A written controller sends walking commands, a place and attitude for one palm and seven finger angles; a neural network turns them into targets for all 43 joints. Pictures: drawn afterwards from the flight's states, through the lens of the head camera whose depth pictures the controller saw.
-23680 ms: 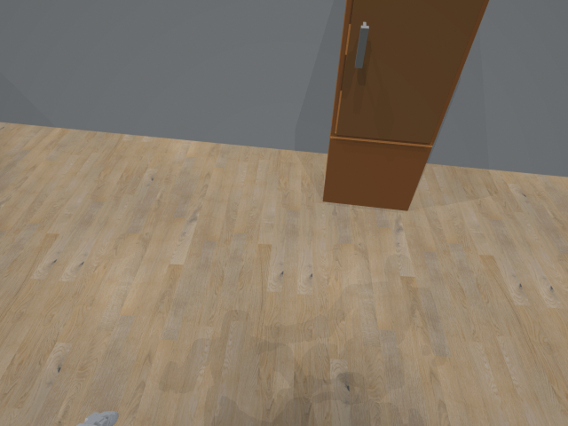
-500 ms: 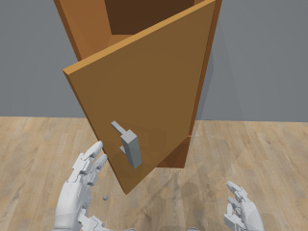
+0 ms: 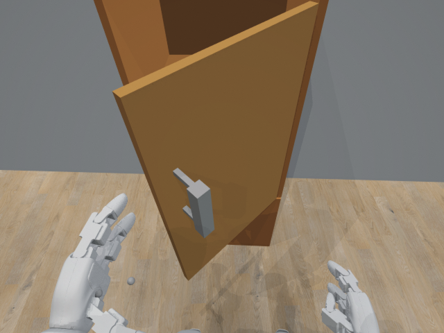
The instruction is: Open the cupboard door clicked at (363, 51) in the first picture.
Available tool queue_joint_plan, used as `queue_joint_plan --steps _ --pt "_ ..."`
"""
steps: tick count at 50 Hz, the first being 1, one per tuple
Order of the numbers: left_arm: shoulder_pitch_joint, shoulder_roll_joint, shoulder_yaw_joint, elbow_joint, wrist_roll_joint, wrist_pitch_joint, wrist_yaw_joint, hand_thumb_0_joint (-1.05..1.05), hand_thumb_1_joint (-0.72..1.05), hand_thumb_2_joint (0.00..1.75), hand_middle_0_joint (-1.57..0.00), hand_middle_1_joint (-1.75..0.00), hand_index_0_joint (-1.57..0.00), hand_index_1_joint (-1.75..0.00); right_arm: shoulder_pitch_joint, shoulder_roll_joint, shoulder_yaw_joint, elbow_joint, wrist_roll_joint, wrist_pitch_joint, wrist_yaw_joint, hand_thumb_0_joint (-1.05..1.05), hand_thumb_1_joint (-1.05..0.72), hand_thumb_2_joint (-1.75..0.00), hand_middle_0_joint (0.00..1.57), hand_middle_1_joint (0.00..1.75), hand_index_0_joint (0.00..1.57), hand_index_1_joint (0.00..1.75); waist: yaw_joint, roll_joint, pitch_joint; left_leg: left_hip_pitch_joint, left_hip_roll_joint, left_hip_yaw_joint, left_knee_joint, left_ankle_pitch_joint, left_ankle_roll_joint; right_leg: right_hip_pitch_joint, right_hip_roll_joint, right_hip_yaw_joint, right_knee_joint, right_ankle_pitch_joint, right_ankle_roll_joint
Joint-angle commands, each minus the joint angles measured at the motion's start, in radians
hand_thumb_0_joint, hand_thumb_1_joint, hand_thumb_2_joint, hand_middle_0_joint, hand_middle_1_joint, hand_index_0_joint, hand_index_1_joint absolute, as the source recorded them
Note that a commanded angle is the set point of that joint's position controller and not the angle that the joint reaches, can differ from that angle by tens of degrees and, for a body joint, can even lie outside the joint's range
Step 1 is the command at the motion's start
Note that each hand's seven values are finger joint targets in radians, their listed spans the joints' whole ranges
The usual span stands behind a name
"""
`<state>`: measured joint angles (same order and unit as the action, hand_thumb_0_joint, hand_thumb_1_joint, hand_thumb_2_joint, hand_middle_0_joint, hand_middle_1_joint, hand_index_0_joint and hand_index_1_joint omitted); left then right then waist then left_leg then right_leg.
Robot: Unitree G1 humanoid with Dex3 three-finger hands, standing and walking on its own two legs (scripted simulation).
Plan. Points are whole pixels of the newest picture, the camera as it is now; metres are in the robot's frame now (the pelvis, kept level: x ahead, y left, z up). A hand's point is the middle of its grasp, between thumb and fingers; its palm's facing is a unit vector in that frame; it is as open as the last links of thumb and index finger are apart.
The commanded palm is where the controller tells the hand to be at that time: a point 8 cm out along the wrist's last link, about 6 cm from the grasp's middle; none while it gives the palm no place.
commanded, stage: draw the hand back to the body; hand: left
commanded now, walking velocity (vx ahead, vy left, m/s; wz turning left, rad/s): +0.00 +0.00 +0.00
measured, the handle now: (193, 202) +0.31 +0.08 +0.09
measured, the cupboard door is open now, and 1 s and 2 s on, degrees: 47 47 47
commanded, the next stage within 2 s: step back with the hand held close in 1.36 s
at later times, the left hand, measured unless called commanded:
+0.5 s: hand (69, 245) +0.20 +0.22 +0.16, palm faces +0.25 -0.91 -0.34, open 14.7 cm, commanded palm +0.15 +0.26 +0.18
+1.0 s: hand (7, 192) +0.23 +0.28 +0.22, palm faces +0.45 -0.79 -0.42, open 8.9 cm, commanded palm +0.18 +0.31 +0.23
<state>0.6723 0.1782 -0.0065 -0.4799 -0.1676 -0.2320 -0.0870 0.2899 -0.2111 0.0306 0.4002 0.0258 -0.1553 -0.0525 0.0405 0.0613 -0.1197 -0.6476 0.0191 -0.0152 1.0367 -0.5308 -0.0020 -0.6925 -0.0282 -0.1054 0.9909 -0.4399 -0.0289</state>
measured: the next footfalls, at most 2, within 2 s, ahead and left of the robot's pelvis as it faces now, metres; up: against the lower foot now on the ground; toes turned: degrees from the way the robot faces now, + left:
none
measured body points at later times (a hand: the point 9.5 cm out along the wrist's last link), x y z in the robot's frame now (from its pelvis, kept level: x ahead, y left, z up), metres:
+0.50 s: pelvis +0.02 +0.02 +0.04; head +0.01 +0.00 +0.49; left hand +0.18 +0.26 +0.18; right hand +0.20 -0.20 -0.03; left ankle +0.00 +0.12 -0.67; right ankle +0.04 -0.11 -0.67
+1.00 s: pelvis +0.04 +0.02 +0.07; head +0.02 +0.00 +0.52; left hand +0.20 +0.32 +0.25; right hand +0.23 -0.20 -0.01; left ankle +0.00 +0.12 -0.67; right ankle +0.04 -0.11 -0.67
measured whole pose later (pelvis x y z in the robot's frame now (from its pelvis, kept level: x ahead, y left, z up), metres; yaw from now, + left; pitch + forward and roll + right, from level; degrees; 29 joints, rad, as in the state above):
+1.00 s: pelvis +0.04 +0.02 +0.07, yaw -1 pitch -4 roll -1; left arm 0.46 0.34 0.33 -0.42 -0.04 -0.06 0.12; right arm 0.20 -0.22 0.04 0.63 -0.01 -0.14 -0.08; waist 0.09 0.06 0.02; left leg -0.06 0.00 0.03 0.43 -0.31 0.02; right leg -0.12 -0.02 -0.07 0.41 -0.22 0.00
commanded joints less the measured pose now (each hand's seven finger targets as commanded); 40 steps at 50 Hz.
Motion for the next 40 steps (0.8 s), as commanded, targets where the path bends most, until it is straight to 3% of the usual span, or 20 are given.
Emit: queue_joint_plan --steps 1,4,9,11,14,15,16,17,18,22,26,28,36,40 --pt "0.009 0.076 0.087 -0.173 -0.039 -0.012 -0.02 0.0 -0.5 0.3 -0.15 -0.3 -0.15 -0.3 -0.106 -0.108 -0.036 -0.163 0.013 -0.069 -0.02 0.0 -0.9 -0.9 0.2 0.3 0.2 0.3 -0.009 -0.105 -0.032 -0.025 -0.028 -0.022 -0.208 0.147 0.019 0.203 0.023 0.089 -0.255 0.009 0.007" --pt "-0.04 0.098 0.11 -0.174 -0.049 0.027 -0.044 0.0 -0.5 0.3 -0.15 -0.3 -0.15 -0.3 -0.109 -0.118 -0.03 -0.153 0.017 -0.08 -0.028 0.0 -0.9 -0.9 0.2 0.3 0.2 0.3 -0.012 -0.078 -0.002 0.001 -0.026 -0.019 -0.235 0.116 0.02 0.196 0.017 0.093 -0.289 -0.046 0.011" --pt "-0.074 0.132 0.164 -0.24 -0.072 0.05 -0.049 0.0 -0.5 0.3 -0.15 -0.3 -0.15 -0.3 -0.104 -0.114 -0.021 -0.137 0.017 -0.11 -0.034 0.0 -0.9 -0.9 0.2 0.3 0.2 0.3 0.007 -0.015 -0.04 0.076 -0.025 -0.026 -0.278 0.183 0.015 0.257 0.025 0.061 -0.284 0.058 0.006" --pt "-0.086 0.151 0.197 -0.24 -0.084 0.049 -0.044 0.0 -0.43 0.33 -0.15 -0.3 -0.15 -0.3 -0.106 -0.115 -0.021 -0.121 0.017 -0.119 -0.035 0.0 -0.9 -0.9 0.2 0.3 0.2 0.3 0.008 -0.05 -0.043 0.086 -0.024 -0.03 -0.283 0.206 0.016 0.283 0.028 0.061 -0.295 0.083 0.006" --pt "-0.099 0.152 0.209 -0.251 -0.093 0.053 -0.056 0.0 -0.32 0.37 -0.16 -0.3 -0.16 -0.3 -0.103 -0.117 -0.019 -0.104 0.021 -0.134 -0.033 0.0 -0.9 -0.9 0.2 0.3 0.2 0.3 0.009 0.01 -0.041 0.131 -0.024 -0.029 -0.307 0.243 0.01 0.292 0.032 0.042 -0.294 0.15 0.005" --pt "-0.111 0.323 0.243 -0.299 0.074 0.076 0.07 0.0 -0.29 0.39 -0.16 -0.3 -0.16 -0.3 -0.085 -0.113 -0.03 -0.094 -0.002 -0.114 -0.058 0.0 -0.9 -0.9 0.2 0.3 0.2 0.3 0.032 0.008 -0.048 0.152 -0.009 -0.007 -0.349 0.247 0.017 0.351 0.011 0.096 -0.343 0.157 -0.008" --pt "-0.072 0.262 0.237 -0.269 0.088 0.104 0.126 0.0 -0.26 0.4 -0.16 -0.3 -0.16 -0.3 -0.087 -0.094 -0.025 -0.084 -0.011 -0.108 -0.064 0.0 -0.9 -0.9 0.2 0.3 0.2 0.3 0.018 -0.013 0.004 0.156 -0.017 -0.002 -0.359 0.236 0.016 0.346 0.006 0.095 -0.384 0.136 -0.007" --pt "-0.046 0.213 0.2 -0.254 0.095 0.118 0.144 0.0 -0.22 0.42 -0.16 -0.3 -0.16 -0.3 -0.089 -0.094 -0.023 -0.085 -0.013 -0.104 -0.065 0.0 -0.9 -0.9 0.2 0.3 0.2 0.3 0.009 -0.055 0.026 0.164 -0.014 -0.004 -0.364 0.251 0.017 0.344 0.003 0.088 -0.389 0.154 -0.002" --pt "-0.046 0.193 0.188 -0.241 0.109 0.126 0.157 0.0 -0.18 0.43 -0.16 -0.3 -0.16 -0.3 -0.09 -0.094 -0.02 -0.071 -0.014 -0.094 -0.062 0.0 -0.9 -0.9 0.2 0.3 0.2 0.3 0.01 -0.022 0.031 0.19 -0.009 -0.001 -0.373 0.279 0.019 0.361 0.004 0.079 -0.392 0.18 -0.002" --pt "-0.09 0.208 0.193 -0.222 0.137 0.127 0.193 0.0 -0.05 0.5 -0.17 -0.3 -0.17 -0.3 -0.118 -0.103 -0.018 -0.051 -0.017 -0.077 -0.06 0.0 -0.9 -0.9 0.2 0.3 0.2 0.3 0.008 -0.017 0.065 0.267 0.001 -0.01 -0.441 0.321 0.02 0.403 0.007 0.063 -0.433 0.213 0.002" --pt "-0.113 0.259 0.251 -0.227 0.148 0.118 0.218 0.0 0.09 0.55 -0.17 -0.3 -0.17 -0.3 -0.137 -0.105 -0.016 -0.028 -0.024 -0.078 -0.063 0.0 -0.9 -0.9 0.2 0.3 0.2 0.3 0.021 -0.025 0.034 0.331 0.004 -0.016 -0.508 0.373 0.019 0.489 0.006 0.056 -0.464 0.258 0.0" --pt "-0.119 0.265 0.265 -0.254 0.151 0.112 0.224 0.0 0.17 0.58 -0.17 -0.3 -0.17 -0.3 -0.141 -0.105 -0.013 -0.02 -0.026 -0.082 -0.06 0.0 -0.9 -0.9 0.2 0.3 0.2 0.3 0.023 0.005 0.024 0.364 0.007 -0.019 -0.536 0.425 0.014 0.519 0.005 0.053 -0.471 0.289 0.001" --pt "-0.194 0.281 0.331 -0.181 0.148 0.115 0.226 0.0 0.44 0.7 -0.18 -0.3 -0.18 -0.3 -0.175 -0.112 -0.019 0.034 -0.031 -0.067 -0.049 0.0 -0.9 -0.9 0.2 0.3 0.2 0.3 0.029 0.0 0.088 0.442 0.019 -0.012 -0.616 0.547 -0.001 0.589 0.011 0.053 -0.547 0.364 0.0" --pt "-0.218 0.299 0.377 -0.171 0.141 0.108 0.224 0.0 0.58 0.76 -0.19 -0.3 -0.19 -0.3 -0.184 -0.113 -0.025 0.048 -0.035 -0.055 -0.043 0.0 -0.9 -0.9 0.2 0.3 0.2 0.3 0.035 -0.007 0.064 0.488 0.019 -0.001 -0.641 0.589 0.002 0.627 0.012 0.058 -0.571 0.407 0.003"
